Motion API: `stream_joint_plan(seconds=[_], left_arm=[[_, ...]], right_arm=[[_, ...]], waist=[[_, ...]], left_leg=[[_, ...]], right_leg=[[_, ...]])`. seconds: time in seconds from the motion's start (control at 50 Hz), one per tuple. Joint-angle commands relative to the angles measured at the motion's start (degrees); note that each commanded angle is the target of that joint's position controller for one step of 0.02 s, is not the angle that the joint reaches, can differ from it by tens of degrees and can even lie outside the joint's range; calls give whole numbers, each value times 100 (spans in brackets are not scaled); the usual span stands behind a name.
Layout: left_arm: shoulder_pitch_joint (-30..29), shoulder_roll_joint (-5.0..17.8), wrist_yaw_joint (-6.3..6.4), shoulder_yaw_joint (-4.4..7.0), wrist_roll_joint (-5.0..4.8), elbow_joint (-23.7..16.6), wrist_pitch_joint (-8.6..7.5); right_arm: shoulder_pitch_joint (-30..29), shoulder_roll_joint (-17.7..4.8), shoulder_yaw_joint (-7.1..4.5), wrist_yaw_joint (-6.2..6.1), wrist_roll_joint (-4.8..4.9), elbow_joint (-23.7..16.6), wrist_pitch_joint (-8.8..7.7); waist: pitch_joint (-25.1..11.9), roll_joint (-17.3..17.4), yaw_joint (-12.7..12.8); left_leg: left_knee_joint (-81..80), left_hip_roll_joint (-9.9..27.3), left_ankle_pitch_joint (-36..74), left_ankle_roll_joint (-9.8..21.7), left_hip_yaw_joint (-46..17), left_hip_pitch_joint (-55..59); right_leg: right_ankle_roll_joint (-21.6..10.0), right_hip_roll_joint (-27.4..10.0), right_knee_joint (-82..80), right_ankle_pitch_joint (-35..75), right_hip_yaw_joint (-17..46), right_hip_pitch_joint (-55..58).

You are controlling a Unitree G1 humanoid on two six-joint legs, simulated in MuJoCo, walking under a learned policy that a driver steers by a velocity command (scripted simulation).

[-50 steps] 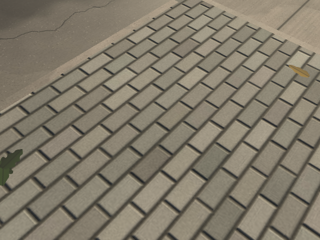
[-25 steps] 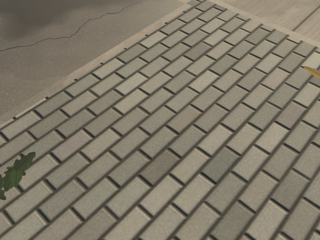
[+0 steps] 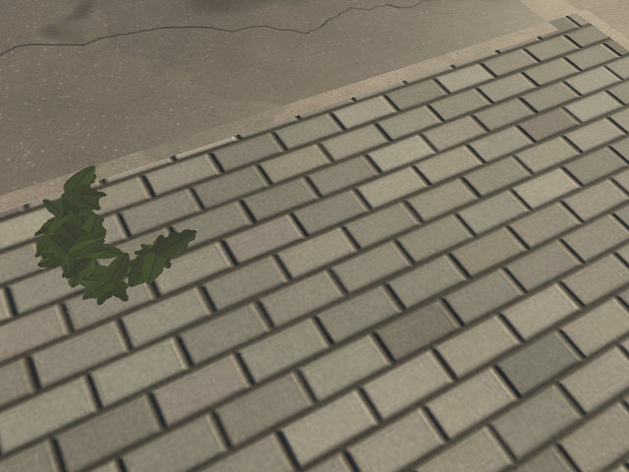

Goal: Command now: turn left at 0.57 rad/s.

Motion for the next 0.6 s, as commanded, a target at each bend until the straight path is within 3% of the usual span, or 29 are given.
stream_joint_plan(seconds=[0.02,0.12,0.16,0.18,0.2,0.22,0.24,0.26,0.28,0.32,0.36,0.4,0.44,0.46,0.48,0.5,0.52,0.54,0.6], left_arm=[[-231,437,-28,91,-10,-392,-145],[11,467,-154,66,-43,-309,-256],[242,309,-235,-2,-19,-218,-295],[322,164,-282,-72,54,-177,-324],[259,340,-286,-80,156,-200,-337],[-19,677,-267,-69,185,-318,-331],[-309,476,-278,-138,177,-283,-323],[-287,397,-290,-142,100,-303,-317],[-54,509,-266,-119,57,-223,-301],[342,848,-210,-60,-23,-121,-285],[595,854,-144,-51,-69,-98,-260],[539,792,-99,-52,-106,-174,-225],[118,593,-90,-97,-128,-419,-198],[-130,360,-100,-155,-139,-596,-230],[-239,76,-119,-226,-180,-758,-297],[-316,296,-144,-181,-203,-925,-358],[-130,485,-170,-107,-218,-851,-400],[21,430,-212,-107,-240,-767,-416],[-152,232,-371,-155,-201,-815,-413]], right_arm=[[-45,-1060,-334,-25,-14,-404,-16],[-231,-887,-251,35,-49,-434,45],[-384,-582,-111,38,-39,-397,52],[-288,-341,-12,47,-42,-293,34],[66,-186,41,63,-158,-144,-23],[552,-236,26,83,-313,-71,-82],[451,-324,3,76,-333,-72,-102],[179,-520,-35,57,-322,-27,-115],[-141,-590,-79,35,-254,-58,-119],[-313,-462,-79,7,-151,-154,-152],[-355,-311,-61,34,-49,-157,-339],[-220,-218,-73,103,-13,-93,-546],[268,-311,-153,140,1,85,-675],[663,-534,-239,124,-33,185,-702],[1199,-816,-327,115,-66,327,-707],[1313,-1013,-397,141,-67,411,-698],[1230,-729,-331,107,-62,390,-704],[1191,-550,-286,75,-55,377,-705],[1007,-487,-246,67,-62,381,-652]], waist=[[-542,940,-97],[-835,993,-118],[-921,887,56],[-895,758,148],[-900,354,-61],[-829,-559,-557],[-640,-883,-607],[-567,-756,-366],[-514,-692,-134],[-85,-929,-3],[174,-1074,87],[81,-1004,4],[-155,-681,-323],[-212,-112,-509],[-273,827,-626],[154,1298,-575],[295,852,-439],[258,619,-373],[260,548,-376]], left_leg=[[-633,1352,445,895,-1737,687],[-234,1414,1379,883,-1873,718],[-14,1298,1583,707,-1689,577],[-21,1130,1259,454,-1519,385],[171,830,536,130,-1187,198],[498,300,-755,-170,-606,107],[155,315,-856,-422,-341,480],[136,252,-709,-499,-186,606],[365,119,-871,-479,17,549],[759,-14,-1364,-456,388,-9],[729,59,-1331,-420,459,-380],[391,148,-1186,-310,420,-126],[-148,396,-877,-134,234,1047],[-465,842,-1395,60,-369,1730],[-1132,1635,-2190,453,-1623,2416],[-1432,2560,-2050,969,-2724,2407],[-1363,2703,-1622,1102,-2607,2432],[-1354,2549,-1273,993,-2172,2572],[-1521,2059,268,606,-730,2395]], right_leg=[[19,55,-526,-63,55,-198],[-120,-10,-1204,-174,-123,540],[-252,-109,-2192,471,-231,1243],[-357,-195,-3129,1417,-181,1819],[-546,-619,-3235,2232,348,2239],[-969,-1181,-3075,3189,1026,2134],[-1439,-1301,-3174,2265,1198,1376],[-1314,-924,-3287,881,1048,1307],[-1192,-743,-3385,-246,1030,1248],[-1392,-893,-3724,-1843,1643,1135],[-1632,-1086,-3867,-2162,2216,1232],[-1673,-1000,-3741,-1969,2303,1226],[-1399,-580,-3312,-1534,1881,510],[-1124,-159,-2464,-1182,1297,-202],[-849,361,-1091,-883,438,-1075],[-808,175,-164,-1357,231,-1976],[-808,-143,614,-1261,352,-2342],[-829,-254,964,-896,392,-2533],[-727,-488,1052,0,101,-2551]])
Next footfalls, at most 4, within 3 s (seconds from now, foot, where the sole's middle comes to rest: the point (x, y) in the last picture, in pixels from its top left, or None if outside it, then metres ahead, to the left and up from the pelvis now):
0.20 right None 0.07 -0.16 -0.78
0.86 right None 0.35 -0.25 -0.78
1.40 left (378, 351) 0.72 -0.18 -0.78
1.86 right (471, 273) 0.95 -0.44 -0.78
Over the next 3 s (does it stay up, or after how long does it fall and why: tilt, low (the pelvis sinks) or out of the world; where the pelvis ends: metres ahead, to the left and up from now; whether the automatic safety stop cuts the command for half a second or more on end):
stays up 1.38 -0.28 -0.02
